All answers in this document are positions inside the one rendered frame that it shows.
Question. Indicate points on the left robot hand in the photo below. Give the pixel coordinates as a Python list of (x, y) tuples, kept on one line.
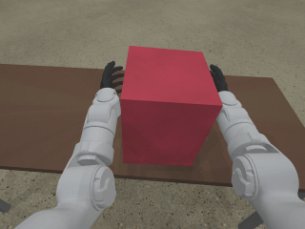
[(108, 78)]

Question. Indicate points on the robot right upper arm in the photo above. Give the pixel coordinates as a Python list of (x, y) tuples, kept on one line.
[(269, 182)]

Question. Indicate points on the robot right forearm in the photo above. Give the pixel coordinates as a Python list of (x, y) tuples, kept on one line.
[(239, 131)]

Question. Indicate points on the right robot hand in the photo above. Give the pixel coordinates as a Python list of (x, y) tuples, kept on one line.
[(218, 79)]

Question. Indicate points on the robot left forearm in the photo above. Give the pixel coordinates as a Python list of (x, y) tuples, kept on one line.
[(95, 145)]

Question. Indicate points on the table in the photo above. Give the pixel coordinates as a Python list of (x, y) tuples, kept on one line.
[(43, 111)]

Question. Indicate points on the carton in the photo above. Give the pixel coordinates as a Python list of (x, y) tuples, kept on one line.
[(168, 103)]

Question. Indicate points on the robot left upper arm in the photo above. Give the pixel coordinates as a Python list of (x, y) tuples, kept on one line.
[(83, 192)]

